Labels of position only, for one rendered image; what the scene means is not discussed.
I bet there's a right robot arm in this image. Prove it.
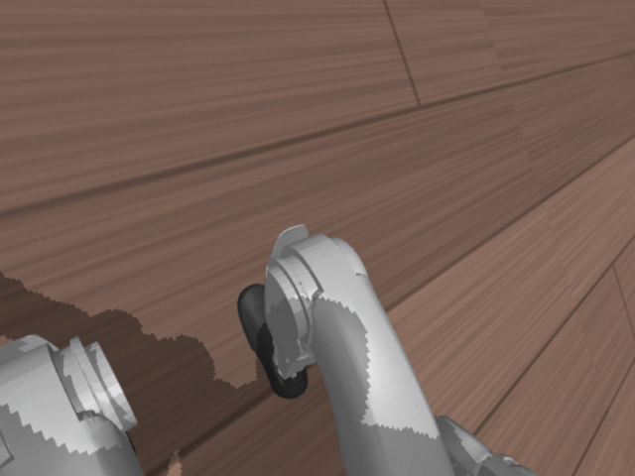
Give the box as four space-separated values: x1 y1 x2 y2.
477 453 537 476

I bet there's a right robot foot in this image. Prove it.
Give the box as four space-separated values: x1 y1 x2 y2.
237 284 308 399

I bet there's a right robot hand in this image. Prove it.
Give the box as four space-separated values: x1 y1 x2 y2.
434 416 495 476

